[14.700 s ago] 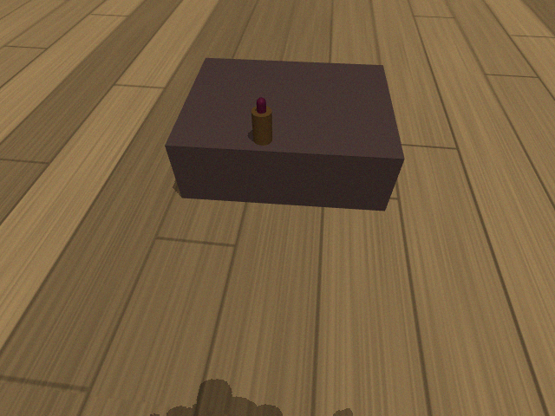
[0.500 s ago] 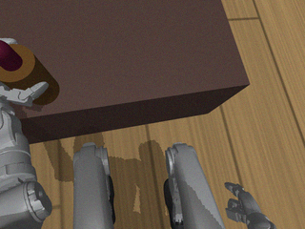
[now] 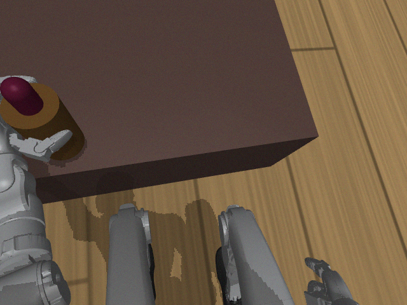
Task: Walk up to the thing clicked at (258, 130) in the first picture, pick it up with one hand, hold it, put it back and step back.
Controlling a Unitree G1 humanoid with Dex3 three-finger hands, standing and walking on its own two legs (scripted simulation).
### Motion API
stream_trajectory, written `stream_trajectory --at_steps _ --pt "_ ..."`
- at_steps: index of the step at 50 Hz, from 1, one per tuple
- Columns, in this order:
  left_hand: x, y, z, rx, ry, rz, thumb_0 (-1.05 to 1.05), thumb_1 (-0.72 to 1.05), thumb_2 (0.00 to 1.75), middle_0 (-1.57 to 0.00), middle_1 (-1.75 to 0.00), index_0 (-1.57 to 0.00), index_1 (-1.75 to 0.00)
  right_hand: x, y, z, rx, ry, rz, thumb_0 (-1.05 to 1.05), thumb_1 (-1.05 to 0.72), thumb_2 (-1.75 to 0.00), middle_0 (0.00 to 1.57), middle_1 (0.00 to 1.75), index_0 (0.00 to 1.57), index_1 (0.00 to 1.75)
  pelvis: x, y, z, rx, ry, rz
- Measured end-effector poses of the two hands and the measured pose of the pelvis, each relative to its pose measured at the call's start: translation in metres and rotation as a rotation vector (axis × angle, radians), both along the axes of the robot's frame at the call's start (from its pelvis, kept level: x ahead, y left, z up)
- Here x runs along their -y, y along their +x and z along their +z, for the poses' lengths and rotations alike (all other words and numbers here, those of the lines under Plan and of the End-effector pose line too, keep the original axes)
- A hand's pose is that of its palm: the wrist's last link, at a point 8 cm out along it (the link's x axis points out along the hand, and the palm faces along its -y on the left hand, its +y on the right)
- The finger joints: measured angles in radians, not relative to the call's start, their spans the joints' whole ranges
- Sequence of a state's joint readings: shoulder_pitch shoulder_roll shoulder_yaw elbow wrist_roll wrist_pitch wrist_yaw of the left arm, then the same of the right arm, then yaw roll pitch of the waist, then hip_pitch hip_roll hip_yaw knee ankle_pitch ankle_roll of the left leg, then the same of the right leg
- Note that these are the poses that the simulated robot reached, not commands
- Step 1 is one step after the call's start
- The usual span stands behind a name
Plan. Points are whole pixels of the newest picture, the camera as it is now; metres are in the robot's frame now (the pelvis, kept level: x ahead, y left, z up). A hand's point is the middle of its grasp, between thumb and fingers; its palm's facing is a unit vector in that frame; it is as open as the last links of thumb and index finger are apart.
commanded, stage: settle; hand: left
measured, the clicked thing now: (42, 118) +0.44 +0.28 -0.02
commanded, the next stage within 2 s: lift in 0.56 s
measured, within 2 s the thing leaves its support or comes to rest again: neither
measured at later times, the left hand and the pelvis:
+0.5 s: hand (27, 107) +0.44 +0.29 +0.02, palm faces +0.32 -0.95 -0.05, open 11.4 cm; pelvis +0.01 +0.01 +0.03, yaw +1 degrees
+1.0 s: hand (16, 101) +0.43 +0.28 +0.06, palm faces +0.31 -0.95 -0.06, open 11.5 cm; pelvis +0.02 +0.01 +0.07, yaw +2 degrees
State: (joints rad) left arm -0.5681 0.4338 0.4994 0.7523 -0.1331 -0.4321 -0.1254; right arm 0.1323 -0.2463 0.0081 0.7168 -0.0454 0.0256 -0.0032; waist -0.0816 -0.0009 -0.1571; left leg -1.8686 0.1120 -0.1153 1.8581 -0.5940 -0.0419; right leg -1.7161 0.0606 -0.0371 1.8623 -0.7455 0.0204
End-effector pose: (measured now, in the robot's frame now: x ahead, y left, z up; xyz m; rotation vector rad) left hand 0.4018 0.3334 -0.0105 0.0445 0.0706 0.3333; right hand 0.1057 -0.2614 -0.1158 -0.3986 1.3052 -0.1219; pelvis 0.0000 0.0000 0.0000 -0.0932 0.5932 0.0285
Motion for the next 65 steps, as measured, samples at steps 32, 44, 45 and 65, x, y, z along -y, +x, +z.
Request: stream_trajectory --at_steps 32,44,45,65 --pt "0.001 0.005 0.039 -0.009 -0.007 -0.008 0.0 -0.61 1.1 -0.64 -1.07 -0.65 -1.06 -0.017 0.026 0.039 0.018 0.04 0.027 0.0 -0.92 -0.91 0.21 0.3 0.2 0.3 -0.007 0.016 0.042 0.012 0.0 0.02" --pt "0.005 0.001 0.054 -0.011 -0.007 -0.015 0.0 -0.61 1.1 -0.64 -1.07 -0.65 -1.06 -0.019 0.028 0.054 0.019 0.046 0.02 0.0 -0.93 -0.91 0.21 0.3 0.2 0.3 -0.008 0.021 0.057 0.028 0.002 0.027" --pt "0.005 0.0 0.056 -0.011 -0.006 -0.015 0.0 -0.61 1.1 -0.64 -1.07 -0.65 -1.06 -0.019 0.028 0.055 0.021 0.047 0.019 0.0 -0.93 -0.91 0.21 0.3 0.2 0.3 -0.008 0.021 0.059 0.031 0.002 0.028" --pt "0.024 -0.032 0.151 0.005 0.001 -0.021 0.0 -0.61 1.11 -0.64 -1.08 -0.65 -1.07 -0.037 0.062 0.13 0.167 0.084 0.028 0.0 -0.92 -0.9 0.21 0.3 0.2 0.3 -0.012 0.034 0.127 0.159 0.018 0.062"
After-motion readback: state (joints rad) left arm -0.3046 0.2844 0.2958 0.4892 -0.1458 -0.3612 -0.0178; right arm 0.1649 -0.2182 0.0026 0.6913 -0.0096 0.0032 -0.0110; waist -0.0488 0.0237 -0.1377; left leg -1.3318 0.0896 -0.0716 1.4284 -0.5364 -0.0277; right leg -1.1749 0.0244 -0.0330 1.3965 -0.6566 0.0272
